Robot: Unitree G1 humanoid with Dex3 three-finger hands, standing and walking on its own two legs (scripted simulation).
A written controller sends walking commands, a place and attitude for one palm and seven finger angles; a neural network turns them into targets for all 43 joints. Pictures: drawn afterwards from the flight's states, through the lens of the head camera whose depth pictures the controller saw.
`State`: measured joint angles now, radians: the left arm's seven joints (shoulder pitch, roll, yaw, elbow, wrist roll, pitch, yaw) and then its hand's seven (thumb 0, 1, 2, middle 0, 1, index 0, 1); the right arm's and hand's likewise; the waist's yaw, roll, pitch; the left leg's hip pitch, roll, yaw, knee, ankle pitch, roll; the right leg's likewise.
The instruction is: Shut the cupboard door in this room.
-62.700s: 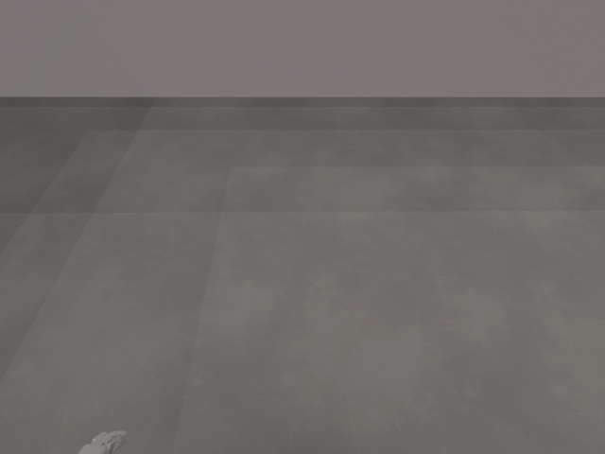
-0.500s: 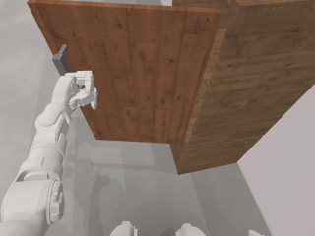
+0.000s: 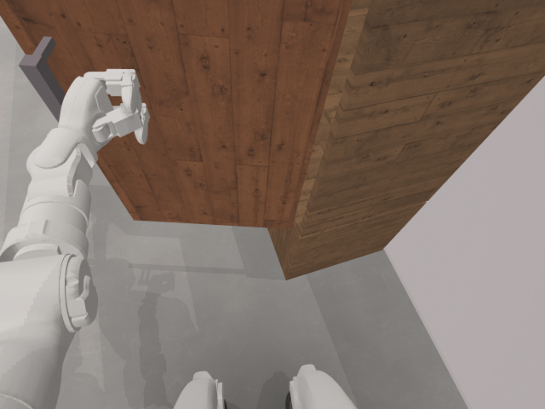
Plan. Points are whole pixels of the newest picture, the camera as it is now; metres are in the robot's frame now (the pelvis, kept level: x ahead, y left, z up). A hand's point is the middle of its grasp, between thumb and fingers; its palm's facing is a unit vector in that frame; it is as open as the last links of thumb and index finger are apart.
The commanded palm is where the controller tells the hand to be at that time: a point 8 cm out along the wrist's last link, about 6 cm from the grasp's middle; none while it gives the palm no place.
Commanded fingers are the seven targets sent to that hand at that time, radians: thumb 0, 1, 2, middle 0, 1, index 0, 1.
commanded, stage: push the door shut along its arc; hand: left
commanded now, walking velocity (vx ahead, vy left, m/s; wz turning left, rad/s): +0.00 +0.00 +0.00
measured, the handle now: (67, 98) +0.54 +0.24 +0.12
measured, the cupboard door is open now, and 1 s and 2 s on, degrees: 70 54 54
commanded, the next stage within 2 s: pull the fist back off the door in 0.64 s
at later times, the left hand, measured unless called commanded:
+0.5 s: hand (152, 99) +0.53 +0.12 +0.12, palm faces -0.36 -0.93 -0.03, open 3.3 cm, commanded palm +0.55 +0.15 +0.11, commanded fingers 0.00 0.90 0.90 -1.30 -1.50 -1.30 -1.50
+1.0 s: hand (177, 86) +0.57 +0.09 +0.10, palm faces +0.11 -0.99 -0.04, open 3.1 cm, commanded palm +0.54 +0.13 +0.11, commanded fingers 0.00 0.90 0.90 -1.30 -1.50 -1.30 -1.50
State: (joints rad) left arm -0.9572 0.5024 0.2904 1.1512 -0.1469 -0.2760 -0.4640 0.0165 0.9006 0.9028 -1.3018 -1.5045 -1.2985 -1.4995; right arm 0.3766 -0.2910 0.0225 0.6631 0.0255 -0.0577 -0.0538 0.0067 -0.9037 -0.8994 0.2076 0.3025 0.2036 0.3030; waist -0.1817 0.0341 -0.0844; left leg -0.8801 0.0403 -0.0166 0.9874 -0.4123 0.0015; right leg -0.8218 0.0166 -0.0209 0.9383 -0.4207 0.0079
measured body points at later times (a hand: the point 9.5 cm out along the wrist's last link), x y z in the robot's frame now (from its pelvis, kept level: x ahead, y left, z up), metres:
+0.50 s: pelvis -0.01 +0.00 -0.01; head +0.13 +0.02 +0.41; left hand +0.55 +0.18 +0.12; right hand -0.01 -0.28 -0.12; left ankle +0.03 +0.12 -0.68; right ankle +0.01 -0.13 -0.68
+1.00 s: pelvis +0.00 +0.00 -0.02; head +0.14 +0.01 +0.41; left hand +0.56 +0.15 +0.11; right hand -0.03 -0.24 -0.13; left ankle +0.03 +0.12 -0.68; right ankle +0.01 -0.13 -0.68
